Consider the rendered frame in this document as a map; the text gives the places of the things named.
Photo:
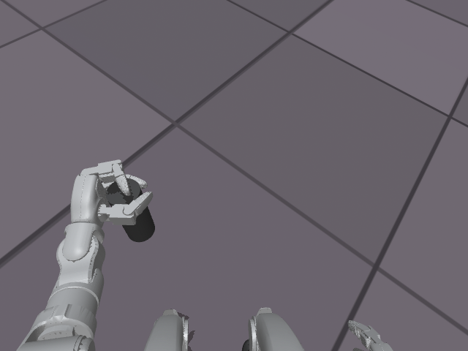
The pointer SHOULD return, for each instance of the left robot hand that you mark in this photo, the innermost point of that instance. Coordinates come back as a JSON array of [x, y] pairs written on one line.
[[89, 202]]

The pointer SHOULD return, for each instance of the can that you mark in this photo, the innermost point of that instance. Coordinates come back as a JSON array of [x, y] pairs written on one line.
[[144, 227]]

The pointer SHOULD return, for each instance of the left robot arm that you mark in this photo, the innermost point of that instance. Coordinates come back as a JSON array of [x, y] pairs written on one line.
[[68, 322]]

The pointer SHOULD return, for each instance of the right robot hand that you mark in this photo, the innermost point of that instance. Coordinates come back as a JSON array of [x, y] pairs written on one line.
[[368, 336]]

